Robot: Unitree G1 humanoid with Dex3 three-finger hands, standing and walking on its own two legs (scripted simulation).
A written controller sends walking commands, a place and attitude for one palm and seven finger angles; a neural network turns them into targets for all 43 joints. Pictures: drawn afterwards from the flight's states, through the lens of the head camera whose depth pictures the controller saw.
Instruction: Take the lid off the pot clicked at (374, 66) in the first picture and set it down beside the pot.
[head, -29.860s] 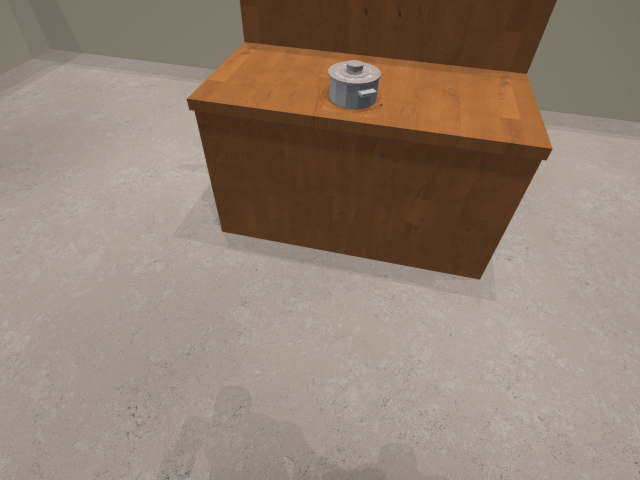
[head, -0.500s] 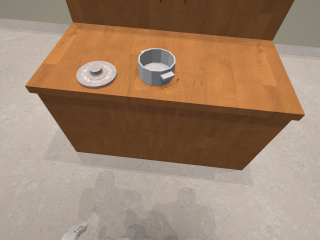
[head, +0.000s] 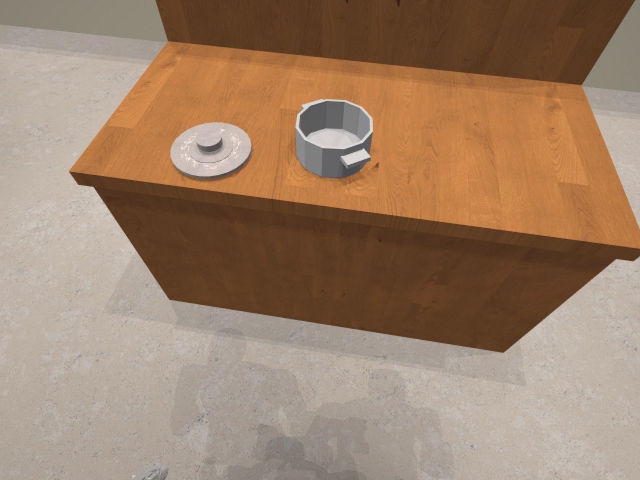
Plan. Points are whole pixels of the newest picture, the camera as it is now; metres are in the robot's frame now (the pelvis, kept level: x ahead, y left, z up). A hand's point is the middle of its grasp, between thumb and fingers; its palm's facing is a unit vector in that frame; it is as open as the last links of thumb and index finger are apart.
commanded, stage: let the arm hang, fingers relaxed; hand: left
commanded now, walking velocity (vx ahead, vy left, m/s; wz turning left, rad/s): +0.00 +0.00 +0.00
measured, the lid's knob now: (209, 140) +0.73 +0.27 -0.08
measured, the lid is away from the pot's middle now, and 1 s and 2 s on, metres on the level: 0.26 0.26 0.26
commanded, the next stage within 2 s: look to check the result in 1.08 s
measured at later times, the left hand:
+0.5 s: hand out of the picture +0.03 +0.18 -0.17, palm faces +0.03 -0.98 -0.20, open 7.3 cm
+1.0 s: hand out of the picture +0.02 +0.18 -0.17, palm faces +0.04 -0.99 -0.17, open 7.3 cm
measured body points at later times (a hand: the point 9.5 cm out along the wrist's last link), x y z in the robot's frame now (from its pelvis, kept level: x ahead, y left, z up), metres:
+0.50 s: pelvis +0.00 +0.01 +0.01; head +0.02 +0.02 +0.46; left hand +0.03 +0.24 -0.15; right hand -0.02 -0.21 -0.14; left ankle -0.03 +0.13 -0.73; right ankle -0.01 -0.12 -0.73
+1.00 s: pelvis +0.02 +0.01 +0.01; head +0.04 +0.03 +0.46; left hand +0.02 +0.23 -0.16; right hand +0.00 -0.19 -0.15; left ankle -0.03 +0.13 -0.73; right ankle -0.01 -0.12 -0.73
